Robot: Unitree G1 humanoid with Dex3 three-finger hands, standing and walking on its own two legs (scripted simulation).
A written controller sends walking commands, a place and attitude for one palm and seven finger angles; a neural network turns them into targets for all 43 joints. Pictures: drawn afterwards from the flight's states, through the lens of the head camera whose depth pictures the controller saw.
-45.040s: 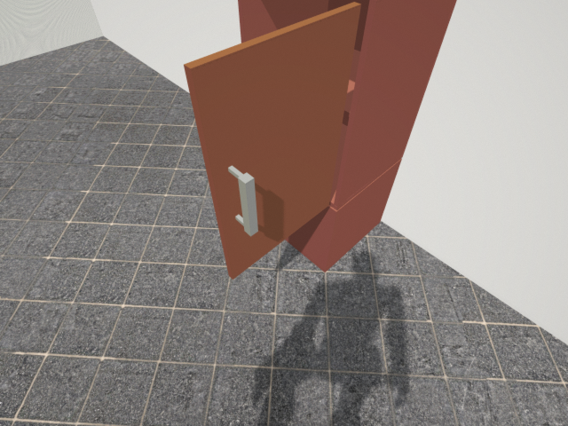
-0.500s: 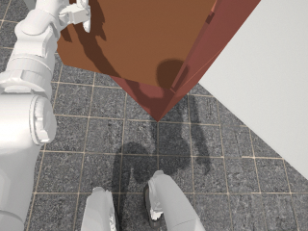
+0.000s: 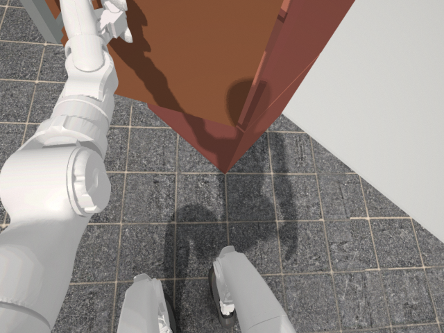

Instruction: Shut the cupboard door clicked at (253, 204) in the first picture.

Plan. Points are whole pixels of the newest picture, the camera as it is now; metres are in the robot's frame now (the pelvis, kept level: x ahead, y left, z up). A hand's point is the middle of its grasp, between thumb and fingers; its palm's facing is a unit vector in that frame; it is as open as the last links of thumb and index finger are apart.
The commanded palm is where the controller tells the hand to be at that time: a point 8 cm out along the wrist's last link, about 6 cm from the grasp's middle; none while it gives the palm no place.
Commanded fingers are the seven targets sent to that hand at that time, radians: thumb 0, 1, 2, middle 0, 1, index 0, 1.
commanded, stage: pull the fist back off the door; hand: left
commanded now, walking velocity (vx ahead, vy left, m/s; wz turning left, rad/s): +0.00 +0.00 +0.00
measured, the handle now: out of the picture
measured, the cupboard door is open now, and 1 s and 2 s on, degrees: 27 27 27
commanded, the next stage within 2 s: draw the hand back to the body in 0.52 s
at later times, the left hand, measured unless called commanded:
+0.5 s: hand (133, 61) +0.52 +0.03 +0.09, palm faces +0.02 -1.00 -0.04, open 3.1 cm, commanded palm +0.50 +0.08 +0.09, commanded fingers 0.00 0.90 0.90 -1.30 -1.50 -1.30 -1.50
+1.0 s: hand (56, 95) +0.43 +0.10 +0.16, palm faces +0.07 -1.00 -0.04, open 3.1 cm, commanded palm +0.39 +0.15 +0.16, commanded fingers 0.00 0.90 0.90 -1.30 -1.50 -1.30 -1.50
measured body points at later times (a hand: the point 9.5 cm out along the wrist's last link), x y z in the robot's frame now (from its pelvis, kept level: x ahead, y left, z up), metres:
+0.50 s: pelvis +0.02 +0.00 +0.03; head +0.16 +0.00 +0.46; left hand +0.52 +0.08 +0.10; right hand +0.04 -0.27 -0.09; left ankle +0.02 +0.11 -0.60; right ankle +0.06 -0.10 -0.60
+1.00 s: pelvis +0.02 -0.01 +0.08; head +0.10 -0.02 +0.53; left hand +0.42 +0.16 +0.16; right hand +0.08 -0.26 -0.05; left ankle +0.02 +0.11 -0.60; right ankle +0.06 -0.10 -0.60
